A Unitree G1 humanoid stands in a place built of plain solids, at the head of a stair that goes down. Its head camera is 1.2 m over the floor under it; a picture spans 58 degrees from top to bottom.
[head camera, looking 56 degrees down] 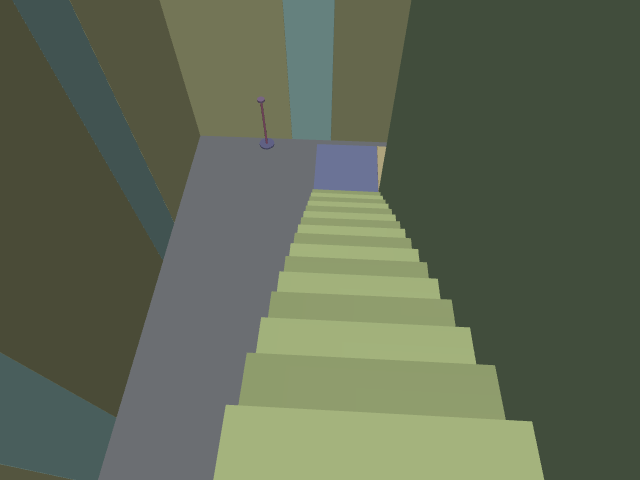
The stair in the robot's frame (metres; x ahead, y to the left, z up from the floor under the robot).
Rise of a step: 0.18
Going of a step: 0.21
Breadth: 0.90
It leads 3 degrees to the right of straight ahead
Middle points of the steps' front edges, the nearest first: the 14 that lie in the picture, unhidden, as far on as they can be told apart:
0.26 -0.20 0.00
0.46 -0.21 -0.18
0.67 -0.22 -0.36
0.87 -0.23 -0.54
1.08 -0.24 -0.72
1.29 -0.25 -0.91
1.49 -0.26 -1.09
1.70 -0.28 -1.27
1.91 -0.29 -1.45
2.11 -0.30 -1.63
2.32 -0.31 -1.81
2.52 -0.32 -1.99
2.73 -0.33 -2.18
2.93 -0.34 -2.36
